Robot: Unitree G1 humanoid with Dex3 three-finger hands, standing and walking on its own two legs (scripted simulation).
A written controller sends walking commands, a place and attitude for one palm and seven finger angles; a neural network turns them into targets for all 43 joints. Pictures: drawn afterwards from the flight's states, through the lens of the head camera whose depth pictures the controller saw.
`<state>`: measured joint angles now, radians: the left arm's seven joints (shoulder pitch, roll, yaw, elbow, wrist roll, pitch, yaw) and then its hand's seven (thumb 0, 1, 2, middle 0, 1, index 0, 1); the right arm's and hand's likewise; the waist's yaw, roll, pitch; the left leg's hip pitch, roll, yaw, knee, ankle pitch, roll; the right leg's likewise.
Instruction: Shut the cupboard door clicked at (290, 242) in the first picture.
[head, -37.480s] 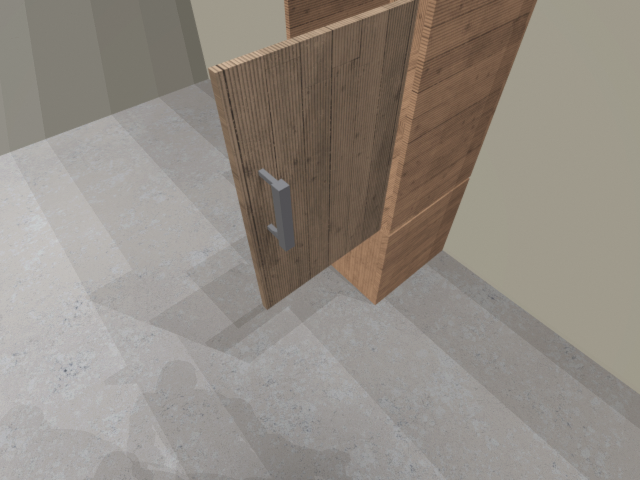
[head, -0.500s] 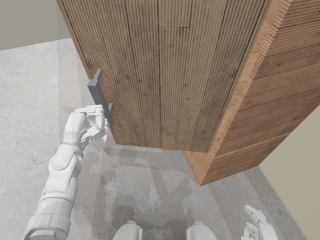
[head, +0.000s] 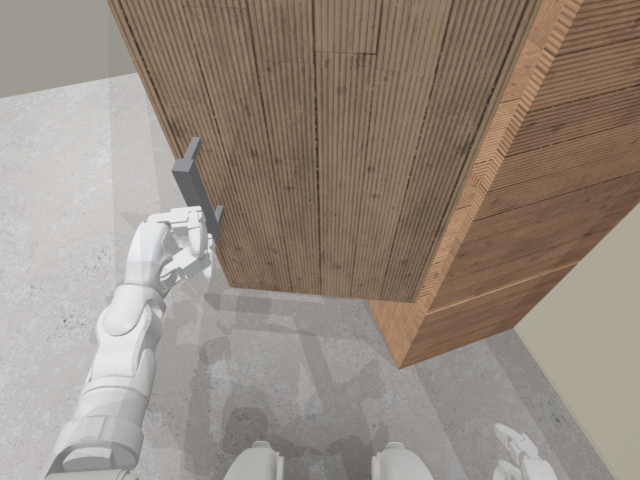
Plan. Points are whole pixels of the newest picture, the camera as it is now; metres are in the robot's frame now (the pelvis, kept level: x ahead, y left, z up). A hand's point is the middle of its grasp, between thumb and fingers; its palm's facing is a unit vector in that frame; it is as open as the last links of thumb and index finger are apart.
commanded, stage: push the door shut along its arc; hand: left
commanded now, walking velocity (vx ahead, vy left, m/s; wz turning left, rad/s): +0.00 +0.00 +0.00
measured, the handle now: (204, 194) +0.47 +0.18 +0.06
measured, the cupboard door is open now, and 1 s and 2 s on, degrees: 65 49 40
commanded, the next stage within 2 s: pull the fist back off the door in 1.86 s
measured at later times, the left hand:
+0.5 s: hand (215, 223) +0.42 +0.15 +0.07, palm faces -0.24 -0.97 -0.04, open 3.0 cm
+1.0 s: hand (245, 186) +0.49 +0.12 +0.06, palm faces -0.35 -0.94 -0.03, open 3.1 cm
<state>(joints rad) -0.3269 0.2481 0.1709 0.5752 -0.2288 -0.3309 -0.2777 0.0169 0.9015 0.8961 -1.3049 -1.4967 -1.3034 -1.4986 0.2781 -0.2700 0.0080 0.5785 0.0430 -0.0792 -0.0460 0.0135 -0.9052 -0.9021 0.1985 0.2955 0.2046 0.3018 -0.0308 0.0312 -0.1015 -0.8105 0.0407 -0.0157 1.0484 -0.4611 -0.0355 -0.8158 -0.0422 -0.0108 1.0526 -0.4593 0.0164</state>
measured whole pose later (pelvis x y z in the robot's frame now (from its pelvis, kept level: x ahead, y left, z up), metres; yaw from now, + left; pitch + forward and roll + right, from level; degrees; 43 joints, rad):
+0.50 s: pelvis -0.01 +0.01 -0.01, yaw +0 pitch +16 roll -1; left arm -0.68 0.33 0.16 0.90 -0.20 -0.33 -0.38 -0.02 0.93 0.95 -1.31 -1.50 -1.30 -1.50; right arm 0.29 -0.28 0.02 0.62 0.04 -0.06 -0.04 0.01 -0.90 -0.90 0.20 0.30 0.21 0.30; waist -0.06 0.03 -0.10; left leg -0.93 0.03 -0.03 1.12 -0.46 -0.02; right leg -0.92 -0.05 -0.02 1.10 -0.45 0.03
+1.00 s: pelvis -0.02 +0.01 -0.03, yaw -1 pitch +21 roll -2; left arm -0.99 0.46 0.22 1.14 -0.14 -0.28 -0.44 0.02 0.90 0.90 -1.30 -1.50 -1.30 -1.50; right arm 0.35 -0.29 0.03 0.64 0.03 -0.07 -0.03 0.01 -0.90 -0.90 0.20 0.30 0.21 0.30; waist -0.16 0.04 -0.11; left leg -1.10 0.05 -0.03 1.21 -0.48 -0.02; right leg -1.09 -0.03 -0.01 1.17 -0.45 0.03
